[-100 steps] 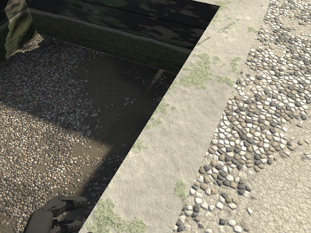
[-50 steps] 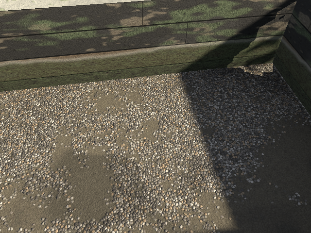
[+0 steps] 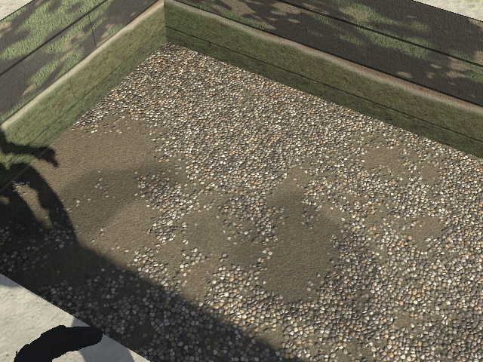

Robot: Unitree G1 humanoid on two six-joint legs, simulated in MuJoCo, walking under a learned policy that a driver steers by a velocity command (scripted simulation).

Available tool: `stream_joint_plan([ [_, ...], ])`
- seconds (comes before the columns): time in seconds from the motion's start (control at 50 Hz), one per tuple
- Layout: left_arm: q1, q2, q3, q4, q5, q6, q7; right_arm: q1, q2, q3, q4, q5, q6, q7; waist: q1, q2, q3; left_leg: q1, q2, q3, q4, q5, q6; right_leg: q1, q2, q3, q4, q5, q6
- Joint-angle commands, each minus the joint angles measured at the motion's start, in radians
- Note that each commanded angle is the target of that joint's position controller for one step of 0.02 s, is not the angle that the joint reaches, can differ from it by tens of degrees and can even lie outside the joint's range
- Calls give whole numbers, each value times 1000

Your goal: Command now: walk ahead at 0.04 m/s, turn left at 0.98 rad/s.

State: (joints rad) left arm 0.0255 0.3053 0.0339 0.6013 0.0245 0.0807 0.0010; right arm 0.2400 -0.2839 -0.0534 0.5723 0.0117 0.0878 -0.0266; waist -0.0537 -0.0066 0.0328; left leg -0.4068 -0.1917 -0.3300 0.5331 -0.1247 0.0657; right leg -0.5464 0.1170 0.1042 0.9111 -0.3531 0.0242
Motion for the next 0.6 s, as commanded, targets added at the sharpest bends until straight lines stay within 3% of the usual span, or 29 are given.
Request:
stream_joint_plan([
  [0.02, -99, 7, 3, -94, -14, -87, 5, -27, -175, -48, -124, 14, 3, -37, 13, 116, -83, 220, 280, -486, -187, -476, 181, -104, -6, 100, -101, 14, -45],
  [0.08, -52, 39, 23, -74, -14, -101, -3, -57, -171, -49, -159, 7, 13, -26, 22, 176, -134, 98, 190, -434, -207, -398, 112, 179, 16, 47, -258, 28, -39],
  [0.12, 21, 38, 39, -59, -23, -96, -2, -79, -160, -43, -157, 26, 11, -11, 75, 204, -152, -4, 144, -438, -170, -409, 66, 408, -20, 30, -407, 98, -56],
  [0.14, 48, 41, 43, -50, -21, -86, 2, -57, -135, -36, -147, 37, 7, -8, 91, 133, -182, -75, 100, -382, -48, -534, 21, 541, -88, 49, -486, 152, -88],
  [0.16, 93, 56, 42, -50, -5, -74, 3, -7, -88, -28, -128, 48, 3, -1, 92, -6, -246, -175, -3, -218, 279, -601, -31, 688, -260, 175, -467, 321, -153],
  [0.18, 93, 143, 53, -63, 45, -72, -4, 10, -130, -47, -174, 64, -13, 8, 42, -289, -246, -346, -65, -47, 550, -658, -79, 622, -519, 475, -554, 458, -316],
  [0.2, 19, 80, 48, -95, 43, -76, 5, -1, -252, -82, -127, 49, -28, 5, 39, -191, -146, -362, 16, -6, 746, -540, -140, 485, -523, 439, -608, 463, -343],
  [0.22, -80, 22, 29, -128, 25, -72, 17, 20, -275, -92, -92, 54, -14, -8, -4, -138, -51, -324, 49, 40, 834, -460, -165, 356, -446, 300, -607, 396, -298],
  [0.24, -101, -10, 25, -130, -8, -69, 29, 40, -239, -86, -66, 48, 11, -29, -15, -88, -12, -319, 75, 58, 934, -418, -168, 313, -383, 213, -603, 340, -249],
  [0.26, -97, -26, 13, -128, -24, -67, 42, 18, -199, -68, -78, 34, 25, -40, 4, -21, 6, -345, 74, 87, 1030, -362, -158, 296, -353, 147, -609, 334, -230],
  [0.28, -103, -41, -4, -133, -20, -73, 54, -3, -163, -49, -96, 30, 33, -38, 3, 12, 15, -346, 87, 109, 1112, -313, -167, 281, -334, 108, -608, 392, -248],
  [0.34, -24, -21, -6, -114, -7, -72, 68, -15, -148, -37, -111, 49, 41, -27, 22, -37, -47, -391, 133, 169, 1196, -254, -201, 388, -344, 47, -592, 398, -288],
  [0.36, 0, -23, -15, -121, 12, -69, 66, -30, -148, -29, -118, 54, 33, -23, 44, -44, -34, -406, 136, 175, 1155, -248, -216, 395, -342, 36, -597, 369, -291],
  [0.42, 48, 27, 10, -104, 16, -64, 65, -89, -125, -12, -132, 55, 14, -9, 65, -76, -65, -420, 200, 218, 925, -227, -223, 522, -359, -24, -597, 380, -275],
  [0.5, 26, 75, 37, -88, -4, -57, 36, -153, -72, 23, -136, 38, 5, 8, 86, -157, -117, -204, 260, 320, 547, -357, -194, 503, -395, -148, -587, 407, -275],
  [0.56, 15, 98, 55, -80, -33, -65, 10, -152, -109, 9, -104, 32, 17, 11, 82, -169, -130, -71, 272, 373, 330, -295, -144, 495, -455, -163, -572, 417, -266],
  [0.6, 24, 102, 54, -60, -58, -74, 2, -95, -120, -1, -60, 21, 21, 18, 60, -165, -134, 57, 256, 403, 125, -241, -85, 470, -475, -208, -516, 421, -215],
])
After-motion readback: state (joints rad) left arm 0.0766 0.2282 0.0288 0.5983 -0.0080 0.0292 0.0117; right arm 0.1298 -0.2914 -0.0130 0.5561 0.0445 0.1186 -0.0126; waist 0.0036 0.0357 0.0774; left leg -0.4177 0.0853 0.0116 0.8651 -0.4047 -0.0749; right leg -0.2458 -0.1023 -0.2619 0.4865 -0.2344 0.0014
